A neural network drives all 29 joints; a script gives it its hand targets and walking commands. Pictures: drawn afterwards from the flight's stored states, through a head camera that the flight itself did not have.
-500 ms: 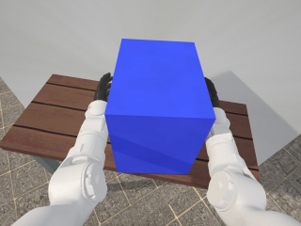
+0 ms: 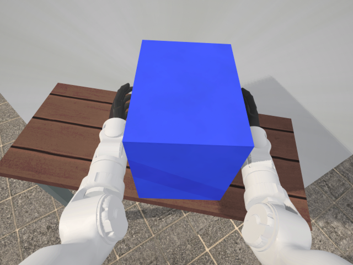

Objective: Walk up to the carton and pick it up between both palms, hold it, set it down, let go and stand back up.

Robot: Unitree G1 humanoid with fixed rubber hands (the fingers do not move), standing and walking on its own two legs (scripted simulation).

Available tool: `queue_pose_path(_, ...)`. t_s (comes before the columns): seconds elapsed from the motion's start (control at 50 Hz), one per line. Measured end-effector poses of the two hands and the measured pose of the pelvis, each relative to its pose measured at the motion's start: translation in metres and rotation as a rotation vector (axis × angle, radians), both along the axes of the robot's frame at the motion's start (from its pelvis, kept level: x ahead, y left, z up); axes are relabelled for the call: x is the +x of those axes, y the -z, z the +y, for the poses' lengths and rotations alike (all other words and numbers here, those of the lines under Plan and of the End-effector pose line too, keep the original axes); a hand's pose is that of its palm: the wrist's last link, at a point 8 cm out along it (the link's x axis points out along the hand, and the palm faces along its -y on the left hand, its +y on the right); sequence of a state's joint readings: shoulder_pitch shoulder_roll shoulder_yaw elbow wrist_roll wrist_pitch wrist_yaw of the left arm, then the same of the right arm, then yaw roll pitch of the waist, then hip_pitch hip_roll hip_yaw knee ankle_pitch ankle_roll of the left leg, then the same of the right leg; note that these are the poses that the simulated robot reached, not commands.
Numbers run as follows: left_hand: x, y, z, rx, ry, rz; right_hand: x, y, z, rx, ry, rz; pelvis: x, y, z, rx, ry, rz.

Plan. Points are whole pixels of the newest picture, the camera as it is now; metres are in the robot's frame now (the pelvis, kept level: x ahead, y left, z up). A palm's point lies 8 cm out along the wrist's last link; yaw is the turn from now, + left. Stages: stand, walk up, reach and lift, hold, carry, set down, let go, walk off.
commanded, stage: set down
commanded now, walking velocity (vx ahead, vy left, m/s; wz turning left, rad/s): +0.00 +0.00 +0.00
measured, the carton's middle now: (183, 124) +0.41 -0.05 +0.05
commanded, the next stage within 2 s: none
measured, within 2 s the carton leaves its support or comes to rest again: neither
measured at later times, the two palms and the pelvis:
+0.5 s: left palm (119, 117) +0.43 +0.10 +0.07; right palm (248, 123) +0.38 -0.20 +0.08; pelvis +0.00 +0.00 +0.00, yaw +1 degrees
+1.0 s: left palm (122, 118) +0.44 +0.09 +0.06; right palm (248, 137) +0.37 -0.21 +0.03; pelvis -0.01 +0.00 -0.01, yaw -2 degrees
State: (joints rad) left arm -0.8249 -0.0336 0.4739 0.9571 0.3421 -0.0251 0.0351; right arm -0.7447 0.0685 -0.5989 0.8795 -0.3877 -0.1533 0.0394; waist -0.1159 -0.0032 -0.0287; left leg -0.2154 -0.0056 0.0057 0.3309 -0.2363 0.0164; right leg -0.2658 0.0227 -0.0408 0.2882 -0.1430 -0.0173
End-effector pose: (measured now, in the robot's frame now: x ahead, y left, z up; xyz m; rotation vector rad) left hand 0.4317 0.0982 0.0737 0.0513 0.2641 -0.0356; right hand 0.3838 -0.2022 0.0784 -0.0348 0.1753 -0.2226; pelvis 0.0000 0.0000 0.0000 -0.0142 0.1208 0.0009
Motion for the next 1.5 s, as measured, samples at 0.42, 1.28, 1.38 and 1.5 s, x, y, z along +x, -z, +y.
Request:
queue_pose_path(0.42,0.000,0.001,0.000,0.008,0.006,0.005,0.000,0.001,0.000,0.000,-0.003,-0.010,0.001,0.001,0.000,-0.005,-0.009,0.035)
queue_pose_path(1.28,-0.001,-0.003,0.020,0.062,-0.042,-0.004,0.008,-0.010,-0.042,0.044,0.067,0.049,-0.034,0.018,0.000,-0.014,0.030,0.238)
queue_pose_path(1.38,-0.002,-0.042,0.016,0.039,-0.038,-0.046,0.001,-0.039,-0.056,0.063,0.074,0.043,-0.044,0.018,-0.005,-0.014,0.015,0.200)
queue_pose_path(1.5,-0.001,-0.073,0.000,0.033,-0.010,-0.044,-0.009,-0.062,-0.066,0.051,0.065,0.073,-0.059,0.019,-0.015,0.011,0.012,0.171)
